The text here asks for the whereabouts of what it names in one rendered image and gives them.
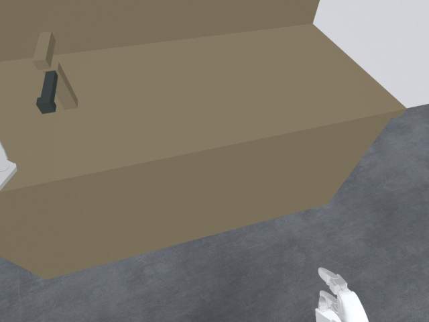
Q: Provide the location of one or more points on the tap lever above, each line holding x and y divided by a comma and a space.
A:
46, 103

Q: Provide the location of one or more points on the robot left hand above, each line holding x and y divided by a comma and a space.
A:
7, 168

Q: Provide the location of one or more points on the robot right hand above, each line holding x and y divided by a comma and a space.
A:
346, 308

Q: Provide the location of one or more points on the counter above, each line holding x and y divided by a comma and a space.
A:
175, 120

